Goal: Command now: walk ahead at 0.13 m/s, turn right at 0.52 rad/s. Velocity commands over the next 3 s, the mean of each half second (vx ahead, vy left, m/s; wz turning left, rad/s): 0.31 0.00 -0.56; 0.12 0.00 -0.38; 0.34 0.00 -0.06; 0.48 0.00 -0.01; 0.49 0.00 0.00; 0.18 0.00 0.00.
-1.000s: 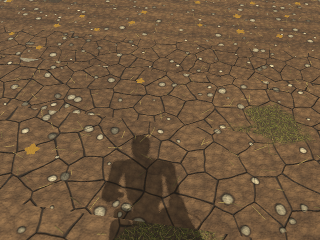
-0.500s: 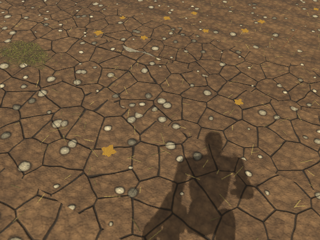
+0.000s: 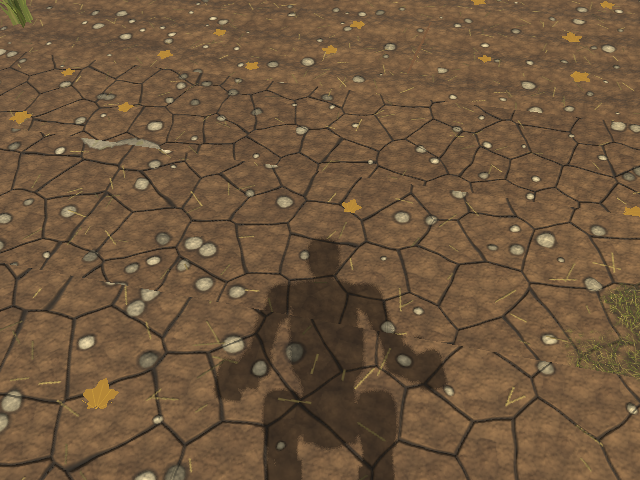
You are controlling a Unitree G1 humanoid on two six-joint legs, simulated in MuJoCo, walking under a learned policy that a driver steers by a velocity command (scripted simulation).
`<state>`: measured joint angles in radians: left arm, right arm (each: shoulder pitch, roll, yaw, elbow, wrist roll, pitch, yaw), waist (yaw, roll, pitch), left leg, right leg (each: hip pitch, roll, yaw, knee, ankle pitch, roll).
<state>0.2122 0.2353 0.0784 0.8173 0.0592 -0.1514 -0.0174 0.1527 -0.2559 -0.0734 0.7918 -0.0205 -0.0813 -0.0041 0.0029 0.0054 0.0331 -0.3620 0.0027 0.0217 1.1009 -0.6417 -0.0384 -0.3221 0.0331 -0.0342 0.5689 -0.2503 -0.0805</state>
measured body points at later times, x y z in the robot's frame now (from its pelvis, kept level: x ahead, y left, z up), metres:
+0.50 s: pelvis +0.13 +0.04 +0.00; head +0.14 +0.04 +0.45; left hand +0.31 +0.24 -0.12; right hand +0.09 -0.20 -0.13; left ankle +0.08 +0.15 -0.73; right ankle +0.12 -0.10 -0.66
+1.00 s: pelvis +0.31 -0.08 -0.16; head +0.34 -0.09 +0.28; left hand +0.50 +0.12 -0.30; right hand +0.24 -0.31 -0.30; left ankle +0.32 +0.10 -0.76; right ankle +0.33 -0.17 -0.90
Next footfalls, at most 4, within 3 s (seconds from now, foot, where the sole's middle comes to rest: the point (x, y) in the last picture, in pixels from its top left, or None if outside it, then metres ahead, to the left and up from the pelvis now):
0.34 left None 0.12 0.14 -0.77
0.82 right None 0.36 -0.19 -0.94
1.26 left None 0.51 0.00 -0.94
1.86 right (473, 402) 0.73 -0.32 -0.94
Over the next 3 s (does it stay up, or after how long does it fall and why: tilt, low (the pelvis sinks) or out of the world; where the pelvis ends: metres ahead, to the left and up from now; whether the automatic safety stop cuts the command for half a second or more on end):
stays up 1.17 -0.38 -0.34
